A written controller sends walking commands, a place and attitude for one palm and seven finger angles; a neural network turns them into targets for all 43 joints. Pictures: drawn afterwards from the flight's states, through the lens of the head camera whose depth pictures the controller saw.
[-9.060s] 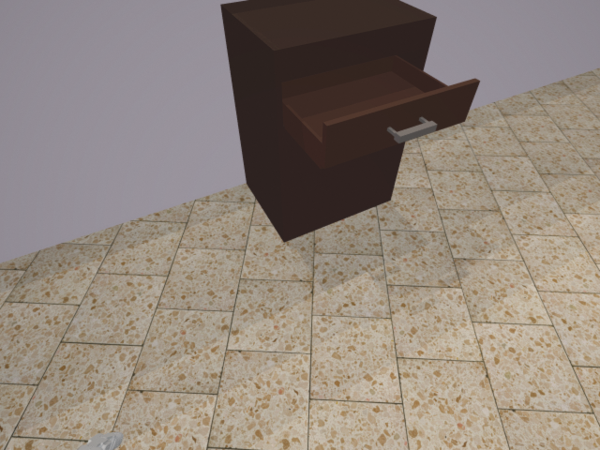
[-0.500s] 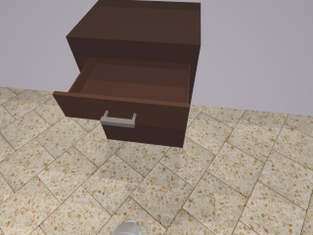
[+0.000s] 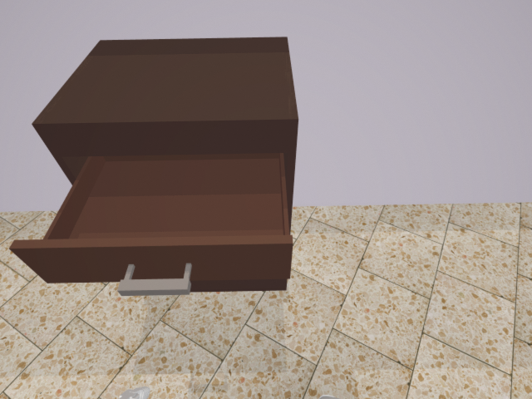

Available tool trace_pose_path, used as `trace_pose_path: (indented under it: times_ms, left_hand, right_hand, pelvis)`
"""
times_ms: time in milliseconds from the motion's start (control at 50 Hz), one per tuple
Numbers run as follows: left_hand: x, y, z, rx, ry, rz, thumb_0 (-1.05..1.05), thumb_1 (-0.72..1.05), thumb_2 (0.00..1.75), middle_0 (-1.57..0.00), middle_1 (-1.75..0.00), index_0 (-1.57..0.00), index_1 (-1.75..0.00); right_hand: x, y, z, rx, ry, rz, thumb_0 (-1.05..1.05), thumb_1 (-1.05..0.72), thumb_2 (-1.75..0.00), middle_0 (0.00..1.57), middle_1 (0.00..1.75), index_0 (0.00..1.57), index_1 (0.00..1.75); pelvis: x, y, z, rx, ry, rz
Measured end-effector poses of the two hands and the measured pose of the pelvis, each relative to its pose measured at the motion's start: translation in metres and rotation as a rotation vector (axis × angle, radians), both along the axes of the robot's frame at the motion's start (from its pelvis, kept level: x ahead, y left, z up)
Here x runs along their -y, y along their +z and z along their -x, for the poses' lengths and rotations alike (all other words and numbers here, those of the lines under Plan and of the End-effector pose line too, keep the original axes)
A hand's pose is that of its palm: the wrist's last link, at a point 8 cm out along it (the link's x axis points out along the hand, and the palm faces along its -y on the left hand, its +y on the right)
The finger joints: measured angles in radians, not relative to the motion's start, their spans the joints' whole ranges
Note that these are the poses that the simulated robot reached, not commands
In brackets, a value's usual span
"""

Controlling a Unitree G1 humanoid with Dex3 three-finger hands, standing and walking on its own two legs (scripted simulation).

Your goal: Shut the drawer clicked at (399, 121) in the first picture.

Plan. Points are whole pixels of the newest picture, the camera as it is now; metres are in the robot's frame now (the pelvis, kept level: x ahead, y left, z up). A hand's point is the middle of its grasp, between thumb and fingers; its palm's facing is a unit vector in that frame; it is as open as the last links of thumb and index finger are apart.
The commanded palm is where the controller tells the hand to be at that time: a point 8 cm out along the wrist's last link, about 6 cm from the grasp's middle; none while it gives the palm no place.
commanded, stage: come to a stop and stand still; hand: left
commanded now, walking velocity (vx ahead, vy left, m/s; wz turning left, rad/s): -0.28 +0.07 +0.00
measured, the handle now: (157, 277) +0.36 +0.24 -0.11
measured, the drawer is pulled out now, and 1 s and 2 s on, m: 0.26 0.26 0.26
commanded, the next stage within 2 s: look again from close up in 1.40 s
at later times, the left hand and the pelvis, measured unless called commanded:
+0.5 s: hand out of the picture +0.01 +0.22 -0.18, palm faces +0.09 -0.97 -0.23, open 7.4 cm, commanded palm none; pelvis -0.05 +0.02 -0.01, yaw +0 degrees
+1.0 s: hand out of the picture -0.05 +0.16 -0.17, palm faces +0.03 -0.98 -0.21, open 7.4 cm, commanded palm none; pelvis -0.05 -0.01 +0.00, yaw +0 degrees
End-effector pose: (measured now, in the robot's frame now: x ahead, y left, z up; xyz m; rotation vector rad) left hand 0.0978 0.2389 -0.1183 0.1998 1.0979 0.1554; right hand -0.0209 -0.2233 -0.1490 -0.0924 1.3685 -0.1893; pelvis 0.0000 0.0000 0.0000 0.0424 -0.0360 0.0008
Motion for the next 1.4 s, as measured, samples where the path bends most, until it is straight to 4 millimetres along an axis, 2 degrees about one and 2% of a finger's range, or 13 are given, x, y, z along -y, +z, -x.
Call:
trace_pose_path:
  times_ms: [40,100,180,260,440,500,640,780,860,1000,1160,1260,1400]
  left_hand:
    - [0.011,-0.004,-0.016,0.011,-0.017,-0.015,0.00,0.91,0.90,-0.20,-0.30,-0.20,-0.30]
    - [0.027,-0.005,-0.020,-0.017,-0.036,-0.012,0.00,0.91,0.90,-0.20,-0.30,-0.20,-0.30]
    - [0.040,-0.006,-0.007,-0.066,-0.011,-0.001,0.00,0.90,0.90,-0.20,-0.30,-0.20,-0.30]
    - [0.031,-0.004,0.010,-0.074,0.035,-0.014,-0.01,0.92,0.90,-0.20,-0.30,-0.20,-0.30]
    - [-0.014,-0.018,0.073,-0.119,0.089,-0.010,0.00,0.91,0.90,-0.20,-0.30,-0.20,-0.30]
    - [-0.029,-0.028,0.097,-0.151,0.104,0.015,0.01,0.91,0.90,-0.20,-0.30,-0.20,-0.30]
    - [-0.036,-0.020,0.157,-0.241,0.152,0.074,0.01,0.91,0.90,-0.20,-0.30,-0.20,-0.30]
    - [-0.027,-0.019,0.206,-0.425,0.131,0.072,0.01,0.91,0.90,-0.20,-0.30,-0.20,-0.30]
    - [-0.013,-0.016,0.200,-0.448,0.098,0.062,0.01,0.91,0.90,-0.20,-0.30,-0.20,-0.30]
    - [0.029,-0.016,0.155,-0.319,0.074,0.032,0.01,0.91,0.90,-0.20,-0.30,-0.20,-0.30]
    - [0.056,-0.018,0.145,-0.310,0.088,0.034,0.03,0.95,0.90,-0.20,-0.30,-0.20,-0.30]
    - [0.071,-0.019,0.154,-0.331,0.113,0.061,0.03,0.94,0.90,-0.20,-0.30,-0.20,-0.30]
    - [0.085,-0.020,0.170,-0.361,0.134,0.097,0.02,0.92,0.90,-0.20,-0.30,-0.20,-0.30]
  right_hand:
    - [0.003,-0.011,0.008,-0.060,-0.019,-0.025,0.00,-0.92,-0.90,0.20,0.29,0.20,0.30]
    - [0.006,-0.017,0.011,-0.121,-0.046,-0.044,0.00,-0.91,-0.90,0.20,0.29,0.20,0.30]
    - [0.009,-0.013,0.005,-0.138,-0.039,-0.051,0.01,-0.91,-0.90,0.20,0.29,0.20,0.30]
    - [0.010,-0.011,-0.006,-0.109,-0.006,-0.047,0.01,-0.91,-0.90,0.20,0.29,0.20,0.30]
    - [0.000,0.002,-0.013,0.034,0.046,0.019,0.01,-0.91,-0.90,0.20,0.29,0.20,0.30]
    - [-0.013,0.009,0.006,0.056,0.039,0.051,0.00,-0.91,-0.90,0.20,0.29,0.20,0.30]
    - [-0.050,0.026,0.056,-0.038,0.044,0.028,0.01,-0.91,-0.90,0.20,0.29,0.20,0.30]
    - [-0.058,0.025,0.080,-0.071,-0.023,0.008,0.01,-0.91,-0.90,0.20,0.30,0.20,0.30]
    - [-0.049,0.021,0.095,-0.118,-0.048,-0.009,0.01,-0.91,-0.90,0.20,0.30,0.20,0.30]
    - [-0.018,0.000,0.106,-0.198,-0.056,-0.060,0.01,-0.91,-0.90,0.20,0.30,0.20,0.30]
    - [0.011,-0.001,0.061,-0.127,-0.014,-0.041,0.01,-0.91,-0.90,0.20,0.29,0.20,0.30]
    - [0.022,0.001,0.032,-0.082,0.024,-0.025,0.01,-0.91,-0.90,0.20,0.29,0.20,0.30]
    - [0.035,0.003,0.013,-0.053,0.052,0.009,0.01,-0.92,-0.90,0.20,0.29,0.20,0.30]
  pelvis:
    - [0.009,-0.007,-0.012,0.000,-0.002,-0.004]
    - [0.016,-0.008,-0.017,0.002,0.009,0.016]
    - [0.020,-0.002,-0.013,0.002,0.017,0.003]
    - [0.018,0.000,0.000,-0.004,0.022,0.000]
    - [-0.009,-0.005,0.035,-0.015,0.014,0.021]
    - [-0.023,-0.005,0.046,-0.007,0.006,0.030]
    - [-0.037,0.014,0.053,-0.028,0.032,0.058]
    - [-0.032,0.013,0.057,-0.059,0.002,0.031]
    - [-0.021,0.012,0.057,-0.066,-0.005,0.027]
    - [0.009,0.003,0.050,-0.051,0.004,0.026]
    - [0.034,0.005,0.035,-0.035,0.016,0.033]
    - [0.042,0.006,0.034,-0.030,0.017,0.036]
    - [0.043,0.007,0.035,-0.019,0.019,0.037]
